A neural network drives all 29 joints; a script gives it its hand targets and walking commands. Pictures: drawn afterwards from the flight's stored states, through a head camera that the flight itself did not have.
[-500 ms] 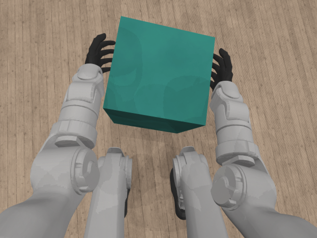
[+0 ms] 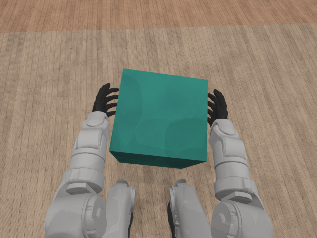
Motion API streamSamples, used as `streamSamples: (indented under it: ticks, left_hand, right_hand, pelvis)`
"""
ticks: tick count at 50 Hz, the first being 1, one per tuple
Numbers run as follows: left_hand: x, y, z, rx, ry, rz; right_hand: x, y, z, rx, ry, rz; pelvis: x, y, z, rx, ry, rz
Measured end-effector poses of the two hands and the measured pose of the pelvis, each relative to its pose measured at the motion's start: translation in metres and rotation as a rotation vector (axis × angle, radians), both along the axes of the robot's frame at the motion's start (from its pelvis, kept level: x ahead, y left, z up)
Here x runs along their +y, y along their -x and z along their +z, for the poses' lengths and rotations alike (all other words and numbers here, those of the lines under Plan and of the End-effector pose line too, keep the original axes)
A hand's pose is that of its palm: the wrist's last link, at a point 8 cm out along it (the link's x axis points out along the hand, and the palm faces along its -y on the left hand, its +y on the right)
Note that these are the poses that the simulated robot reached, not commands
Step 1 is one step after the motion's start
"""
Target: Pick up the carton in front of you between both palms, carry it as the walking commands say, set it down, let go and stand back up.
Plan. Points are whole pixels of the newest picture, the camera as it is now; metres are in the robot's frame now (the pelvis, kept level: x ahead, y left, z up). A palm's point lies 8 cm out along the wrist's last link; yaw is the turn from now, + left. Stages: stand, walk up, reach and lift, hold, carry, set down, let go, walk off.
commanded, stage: reach and lift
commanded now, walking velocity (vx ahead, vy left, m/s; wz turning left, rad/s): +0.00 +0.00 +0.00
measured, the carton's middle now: (157, 127) +0.42 -0.01 -0.11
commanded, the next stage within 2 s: hold in 1.86 s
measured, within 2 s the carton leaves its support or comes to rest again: neither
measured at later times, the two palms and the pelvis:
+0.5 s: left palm (78, 102) +0.38 +0.14 +0.12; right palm (252, 105) +0.38 -0.16 +0.12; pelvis +0.05 -0.01 +0.14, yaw +1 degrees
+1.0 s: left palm (42, 85) +0.35 +0.14 +0.22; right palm (302, 83) +0.36 -0.16 +0.23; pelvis +0.06 -0.01 +0.20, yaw +0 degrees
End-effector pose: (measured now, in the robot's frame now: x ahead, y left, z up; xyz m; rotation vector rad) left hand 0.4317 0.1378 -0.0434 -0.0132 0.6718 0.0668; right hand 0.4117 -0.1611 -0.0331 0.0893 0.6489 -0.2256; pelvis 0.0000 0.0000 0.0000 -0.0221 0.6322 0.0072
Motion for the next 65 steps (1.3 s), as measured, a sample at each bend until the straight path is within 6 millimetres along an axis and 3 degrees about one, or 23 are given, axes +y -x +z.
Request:
streamSamples:
  ticks: [25, 33, 41, 46, 56, 65]
  left_hand:
    - [0.003, 0.049, 0.159, 0.012, -0.009, 0.053]
    - [0.003, 0.062, 0.207, 0.004, -0.01, 0.067]
    - [0.004, 0.074, 0.254, -0.019, -0.037, 0.073]
    - [0.004, 0.079, 0.266, -0.004, -0.042, 0.064]
    - [0.005, 0.083, 0.269, 0.003, -0.028, 0.067]
    - [0.007, 0.077, 0.276, -0.005, -0.032, 0.064]
  right_hand:
    - [0.002, 0.034, 0.155, 0.013, 0.006, 0.06]
    - [0.002, 0.042, 0.203, 0.004, 0.012, 0.081]
    - [0.004, 0.047, 0.248, -0.018, 0.025, 0.116]
    - [0.003, 0.053, 0.261, -0.003, 0.043, 0.125]
    - [0.005, 0.057, 0.266, 0.004, 0.043, 0.119]
    - [0.006, 0.052, 0.271, -0.005, 0.045, 0.118]
  pelvis:
    - [-0.007, -0.051, 0.142, -0.321, -0.023, 0.0]
    - [-0.01, -0.063, 0.174, -0.465, -0.026, -0.002]
    - [-0.01, -0.067, 0.194, -0.61, -0.026, 0.002]
    - [-0.011, -0.062, 0.199, -0.675, -0.028, 0.002]
    - [-0.01, -0.049, 0.199, -0.715, -0.025, 0.0]
    - [-0.006, -0.053, 0.201, -0.722, -0.025, -0.001]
